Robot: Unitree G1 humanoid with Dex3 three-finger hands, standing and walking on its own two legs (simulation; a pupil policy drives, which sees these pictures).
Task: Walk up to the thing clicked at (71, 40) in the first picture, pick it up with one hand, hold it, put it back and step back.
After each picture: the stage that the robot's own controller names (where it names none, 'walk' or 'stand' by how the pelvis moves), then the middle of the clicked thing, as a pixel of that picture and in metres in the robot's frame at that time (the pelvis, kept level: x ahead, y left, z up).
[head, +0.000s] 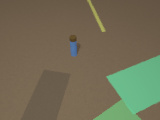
stand; (73, 46) +1.28 +0.13 -0.65
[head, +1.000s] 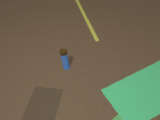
walk; (65, 59) +1.15 +0.29 -0.64
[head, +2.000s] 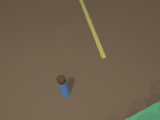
walk; (63, 86) +0.74 +0.28 -0.64
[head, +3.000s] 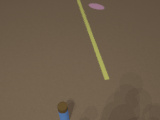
walk; (63, 113) +0.53 +0.19 -0.64
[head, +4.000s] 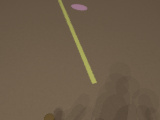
stand; out of the picture +0.45 +0.23 -0.65
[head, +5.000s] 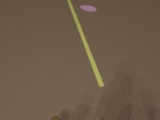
stand; out of the picture +0.43 +0.20 -0.66
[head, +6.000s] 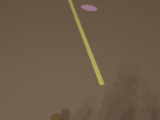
stand; out of the picture +0.45 +0.21 -0.66
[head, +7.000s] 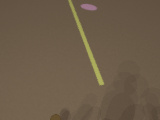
stand; out of the picture +0.44 +0.21 -0.66
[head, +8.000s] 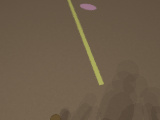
go down; out of the picture +0.44 +0.21 -0.66
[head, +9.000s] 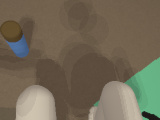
go down; (17, 41) +0.52 +0.24 -0.29
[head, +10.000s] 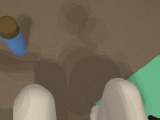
approach; (14, 39) +0.52 +0.25 -0.26
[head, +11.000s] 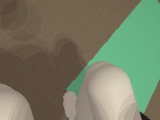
close in; out of the picture +0.51 +0.30 -0.17
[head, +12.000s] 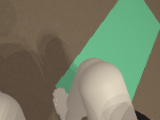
close; out of the picture +0.50 +0.31 -0.17
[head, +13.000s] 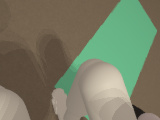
lift; out of the picture +0.46 +0.28 -0.18
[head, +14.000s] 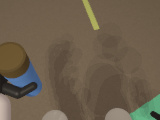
lift; (23, 75) +0.35 +0.19 +0.02
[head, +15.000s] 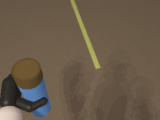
hold; (35, 92) +0.31 +0.17 +0.02
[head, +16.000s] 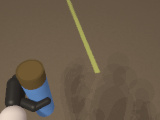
hold; (39, 92) +0.31 +0.16 +0.02
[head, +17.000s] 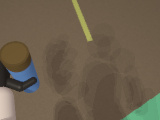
crouch; (24, 72) +0.38 +0.19 -0.03
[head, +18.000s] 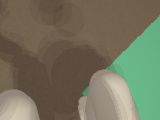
lower; out of the picture +0.54 +0.26 -0.05
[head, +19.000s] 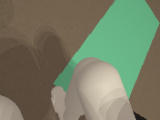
lower; out of the picture +0.49 +0.29 -0.17
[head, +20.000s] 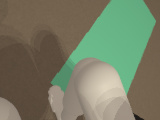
lower; out of the picture +0.49 +0.31 -0.18
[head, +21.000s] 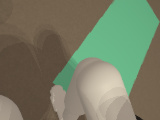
lower; out of the picture +0.48 +0.30 -0.18
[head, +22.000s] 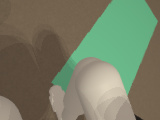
lower; out of the picture +0.48 +0.31 -0.18
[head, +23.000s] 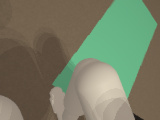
open; out of the picture +0.49 +0.29 -0.18
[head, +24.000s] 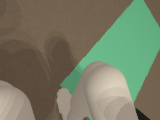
stand; out of the picture +0.49 +0.28 -0.19
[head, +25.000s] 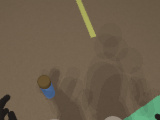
stand; (47, 87) +0.47 +0.20 -0.48
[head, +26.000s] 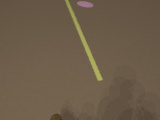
stand; out of the picture +0.44 +0.19 -0.60
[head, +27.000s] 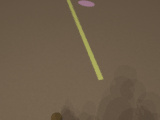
stand; out of the picture +0.44 +0.19 -0.60
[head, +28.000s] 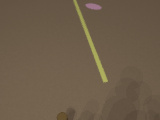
stand; out of the picture +0.46 +0.17 -0.65
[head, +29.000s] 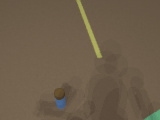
walk; (60, 99) +0.50 +0.13 -0.64
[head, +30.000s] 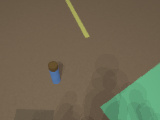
walk; (54, 73) +0.70 +0.24 -0.62
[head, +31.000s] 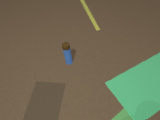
stand; (67, 54) +1.05 +0.25 -0.64
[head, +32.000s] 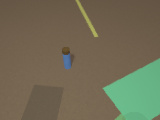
stand; (66, 58) +1.07 +0.20 -0.65
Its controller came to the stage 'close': yes
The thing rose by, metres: 0.68
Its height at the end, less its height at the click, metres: +0.00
